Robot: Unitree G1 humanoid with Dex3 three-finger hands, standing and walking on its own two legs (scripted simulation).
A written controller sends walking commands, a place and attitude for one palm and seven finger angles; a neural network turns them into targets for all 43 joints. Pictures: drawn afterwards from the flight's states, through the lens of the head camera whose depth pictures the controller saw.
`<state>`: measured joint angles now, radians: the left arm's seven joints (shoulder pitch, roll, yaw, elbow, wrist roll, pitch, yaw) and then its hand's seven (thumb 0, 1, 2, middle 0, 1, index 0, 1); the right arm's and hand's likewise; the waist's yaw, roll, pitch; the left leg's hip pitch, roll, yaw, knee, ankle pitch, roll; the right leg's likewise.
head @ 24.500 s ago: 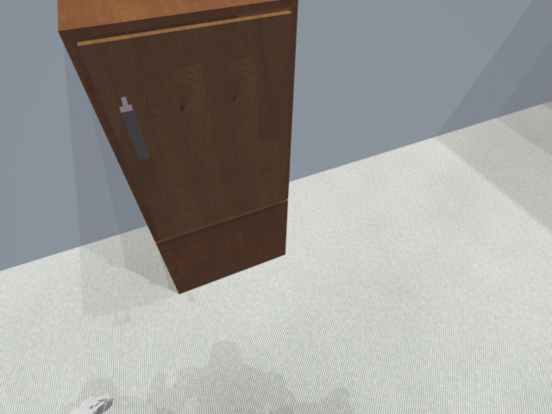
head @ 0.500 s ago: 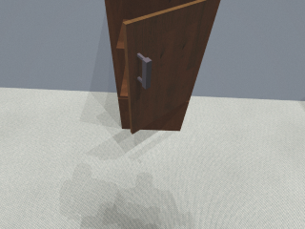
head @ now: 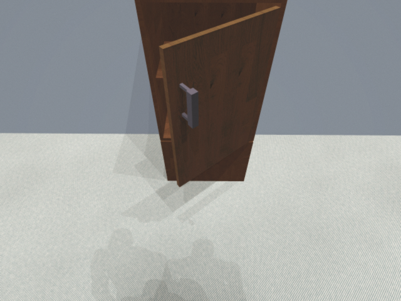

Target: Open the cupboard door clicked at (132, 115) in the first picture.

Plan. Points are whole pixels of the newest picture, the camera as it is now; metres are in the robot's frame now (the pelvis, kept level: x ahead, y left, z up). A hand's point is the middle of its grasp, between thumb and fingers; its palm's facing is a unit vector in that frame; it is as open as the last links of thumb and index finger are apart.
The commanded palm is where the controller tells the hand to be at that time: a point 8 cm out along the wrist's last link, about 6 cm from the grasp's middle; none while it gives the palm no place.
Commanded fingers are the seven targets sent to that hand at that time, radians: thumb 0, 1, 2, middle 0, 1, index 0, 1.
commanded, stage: let the arm hang, fingers relaxed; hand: left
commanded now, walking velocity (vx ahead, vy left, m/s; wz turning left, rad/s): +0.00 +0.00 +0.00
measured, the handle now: (188, 105) +0.61 +0.07 +0.04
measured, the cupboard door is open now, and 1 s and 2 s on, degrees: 39 39 39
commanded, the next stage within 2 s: look to check the result in 0.26 s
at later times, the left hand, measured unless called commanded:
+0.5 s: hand out of the picture +0.00 +0.17 -0.18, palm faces +0.04 -0.99 -0.16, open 7.4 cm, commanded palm none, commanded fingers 0.00 0.90 0.90 -0.20 -0.30 -0.20 -0.30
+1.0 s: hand out of the picture +0.02 +0.17 -0.17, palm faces +0.03 -0.98 -0.17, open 7.4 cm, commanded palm none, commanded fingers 0.00 0.90 0.90 -0.20 -0.30 -0.20 -0.30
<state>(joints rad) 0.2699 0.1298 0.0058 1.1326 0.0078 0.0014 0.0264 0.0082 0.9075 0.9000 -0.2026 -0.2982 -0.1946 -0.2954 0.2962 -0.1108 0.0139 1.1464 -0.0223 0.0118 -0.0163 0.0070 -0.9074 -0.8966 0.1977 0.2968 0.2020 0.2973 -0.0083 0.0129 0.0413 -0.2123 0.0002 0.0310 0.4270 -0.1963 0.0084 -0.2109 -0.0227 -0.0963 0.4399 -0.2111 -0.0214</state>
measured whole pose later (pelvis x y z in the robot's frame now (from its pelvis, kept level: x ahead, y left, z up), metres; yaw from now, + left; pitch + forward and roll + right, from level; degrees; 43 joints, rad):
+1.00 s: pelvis +0.03 +0.01 +0.00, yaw +0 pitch -1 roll +0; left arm 0.27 0.13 0.01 1.15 0.01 -0.01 0.03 0.01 0.91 0.90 -0.20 -0.30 -0.19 -0.30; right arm 0.26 -0.13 0.01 1.16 -0.02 0.00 -0.03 0.01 -0.91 -0.90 0.20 0.30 0.20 0.30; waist 0.00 0.00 0.05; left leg -0.15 -0.01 0.04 0.38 -0.22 0.02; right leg -0.15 -0.03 -0.09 0.39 -0.23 -0.01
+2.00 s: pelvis +0.06 +0.00 -0.01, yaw -29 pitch +3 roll -1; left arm 0.29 0.22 0.08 0.92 0.02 0.04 0.01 0.01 0.90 0.90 -0.21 -0.30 -0.20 -0.30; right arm 0.05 -0.20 -0.04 0.85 0.01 0.01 -0.02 0.01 -0.91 -0.90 0.20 0.30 0.20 0.30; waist 0.05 -0.03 0.07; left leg -0.33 0.00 -0.07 0.56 -0.29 -0.03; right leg -0.31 0.17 0.26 0.55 -0.28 -0.03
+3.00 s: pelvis +0.14 -0.07 +0.00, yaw -66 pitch +3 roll -3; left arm 0.23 0.25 0.09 0.93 0.04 0.04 -0.05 0.01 0.91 0.90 -0.20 -0.30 -0.19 -0.30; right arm 0.32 -0.17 -0.01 0.90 -0.03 -0.05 -0.02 0.01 -0.91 -0.90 0.20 0.30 0.20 0.30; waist 0.00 -0.04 0.03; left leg -0.17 0.07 0.12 0.44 -0.31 0.01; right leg -0.57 -0.01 -0.01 1.18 -0.32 0.00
